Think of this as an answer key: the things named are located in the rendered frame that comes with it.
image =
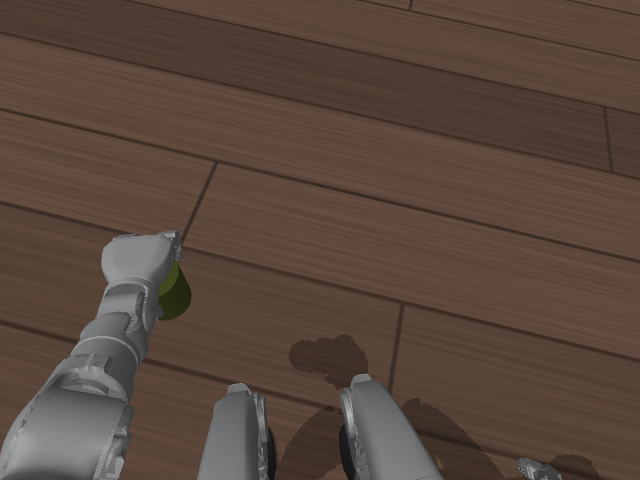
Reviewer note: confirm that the can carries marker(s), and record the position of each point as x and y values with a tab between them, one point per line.
174	294

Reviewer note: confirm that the left robot arm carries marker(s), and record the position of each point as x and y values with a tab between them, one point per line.
77	426

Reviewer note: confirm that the right robot foot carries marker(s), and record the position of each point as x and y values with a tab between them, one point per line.
346	455

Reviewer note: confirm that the left robot hand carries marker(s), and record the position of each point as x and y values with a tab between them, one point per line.
149	257

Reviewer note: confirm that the right robot hand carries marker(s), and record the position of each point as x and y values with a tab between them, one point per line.
537	471

